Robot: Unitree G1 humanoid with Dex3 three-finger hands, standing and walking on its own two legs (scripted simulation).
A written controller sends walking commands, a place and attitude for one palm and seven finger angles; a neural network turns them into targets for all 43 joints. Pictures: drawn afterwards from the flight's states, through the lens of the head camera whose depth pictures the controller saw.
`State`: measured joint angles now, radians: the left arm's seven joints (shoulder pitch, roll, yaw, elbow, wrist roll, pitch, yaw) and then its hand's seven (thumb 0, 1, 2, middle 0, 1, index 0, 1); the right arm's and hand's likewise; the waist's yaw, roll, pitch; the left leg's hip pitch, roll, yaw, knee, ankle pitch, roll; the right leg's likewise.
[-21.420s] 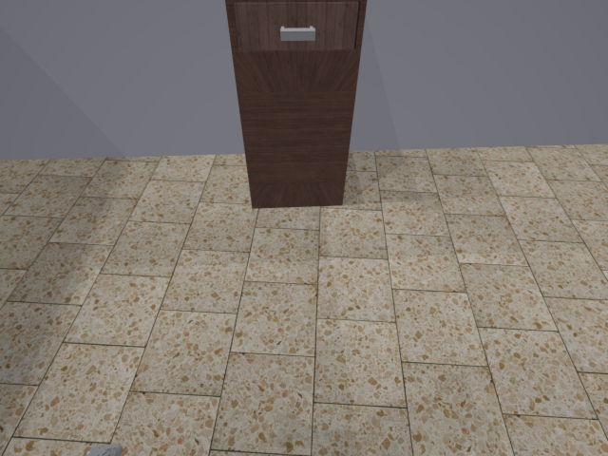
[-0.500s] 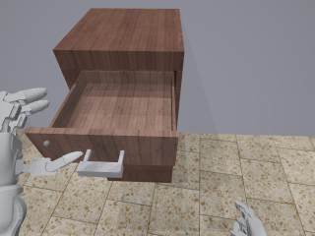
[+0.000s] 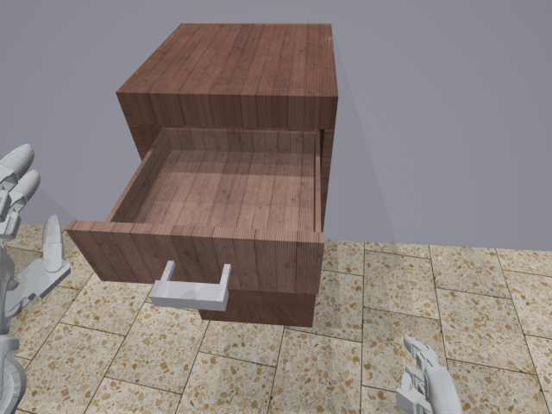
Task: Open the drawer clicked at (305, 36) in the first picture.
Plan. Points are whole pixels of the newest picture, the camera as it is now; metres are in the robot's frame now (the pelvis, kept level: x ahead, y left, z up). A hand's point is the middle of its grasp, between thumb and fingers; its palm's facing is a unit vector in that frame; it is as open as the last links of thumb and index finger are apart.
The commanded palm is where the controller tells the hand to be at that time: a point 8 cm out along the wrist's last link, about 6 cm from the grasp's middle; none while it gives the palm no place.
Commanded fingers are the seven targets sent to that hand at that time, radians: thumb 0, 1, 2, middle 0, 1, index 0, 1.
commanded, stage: draw the hand back to the body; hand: left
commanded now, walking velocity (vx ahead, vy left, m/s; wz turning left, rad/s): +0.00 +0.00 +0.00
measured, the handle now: (194, 281) +0.29 +0.18 +0.04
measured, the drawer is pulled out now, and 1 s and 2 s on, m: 0.30 0.30 0.30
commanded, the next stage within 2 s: step back with the hand held close in 0.08 s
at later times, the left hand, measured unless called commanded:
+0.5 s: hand (57, 284) +0.17 +0.24 +0.20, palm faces +0.34 -0.77 -0.54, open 7.4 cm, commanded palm +0.10 +0.29 +0.23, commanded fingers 0.00 0.90 0.90 -0.20 -0.30 -0.20 -0.30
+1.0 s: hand out of the picture +0.08 +0.27 +0.21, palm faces +0.46 -0.78 -0.43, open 7.4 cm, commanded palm +0.01 +0.31 +0.23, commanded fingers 0.00 0.90 0.90 -0.20 -0.30 -0.20 -0.30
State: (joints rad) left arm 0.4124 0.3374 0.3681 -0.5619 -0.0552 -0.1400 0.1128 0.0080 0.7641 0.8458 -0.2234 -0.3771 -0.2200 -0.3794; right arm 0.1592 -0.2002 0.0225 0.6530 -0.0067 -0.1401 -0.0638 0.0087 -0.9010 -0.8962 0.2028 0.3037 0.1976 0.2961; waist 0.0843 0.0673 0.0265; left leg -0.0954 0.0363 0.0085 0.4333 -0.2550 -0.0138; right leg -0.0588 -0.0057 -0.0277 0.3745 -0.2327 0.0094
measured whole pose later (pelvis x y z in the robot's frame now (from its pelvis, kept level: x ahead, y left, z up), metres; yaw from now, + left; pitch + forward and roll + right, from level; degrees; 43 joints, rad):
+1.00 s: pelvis -0.12 +0.03 -0.02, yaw -1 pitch -1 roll -2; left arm 0.48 0.43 0.49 -0.68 -0.02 -0.29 0.18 0.01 0.88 0.90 -0.22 -0.30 -0.21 -0.30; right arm 0.22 -0.21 -0.01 0.59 0.00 -0.13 -0.07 0.01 -0.90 -0.90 0.20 0.30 0.20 0.30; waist -0.01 0.01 0.05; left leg -0.46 0.02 0.02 0.61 -0.16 0.04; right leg -0.42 -0.01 0.01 0.56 -0.22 0.03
